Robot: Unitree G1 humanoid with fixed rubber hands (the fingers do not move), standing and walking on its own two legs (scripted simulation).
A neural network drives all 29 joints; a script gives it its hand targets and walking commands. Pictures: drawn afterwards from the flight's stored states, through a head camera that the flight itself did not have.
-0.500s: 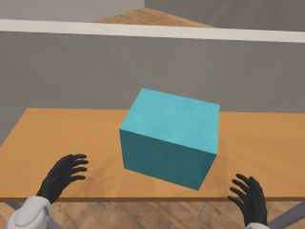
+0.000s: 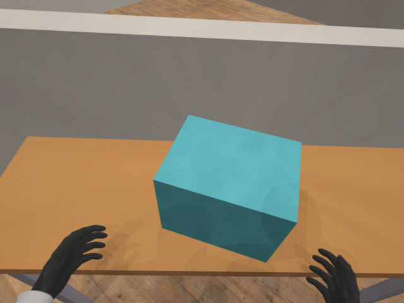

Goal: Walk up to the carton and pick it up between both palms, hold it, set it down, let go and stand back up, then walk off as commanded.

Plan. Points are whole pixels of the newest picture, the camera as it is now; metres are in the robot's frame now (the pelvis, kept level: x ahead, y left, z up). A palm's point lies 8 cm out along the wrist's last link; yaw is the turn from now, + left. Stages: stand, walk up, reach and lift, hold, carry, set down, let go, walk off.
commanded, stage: set down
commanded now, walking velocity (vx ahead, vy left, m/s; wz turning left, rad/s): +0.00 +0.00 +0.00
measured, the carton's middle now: (227, 188) +0.36 +0.00 +0.02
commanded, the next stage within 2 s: let go in 1.36 s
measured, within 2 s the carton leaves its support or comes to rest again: neither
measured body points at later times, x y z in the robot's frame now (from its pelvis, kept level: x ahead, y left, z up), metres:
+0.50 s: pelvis -0.02 +0.00 +0.00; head -0.02 +0.01 +0.45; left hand +0.15 +0.25 -0.01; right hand +0.14 -0.21 -0.01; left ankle -0.03 +0.11 -0.75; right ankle -0.03 -0.13 -0.75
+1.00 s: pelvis -0.04 -0.01 +0.00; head -0.06 -0.02 +0.45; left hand +0.15 +0.25 -0.01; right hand +0.15 -0.21 -0.04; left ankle -0.03 +0.11 -0.75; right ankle -0.03 -0.13 -0.75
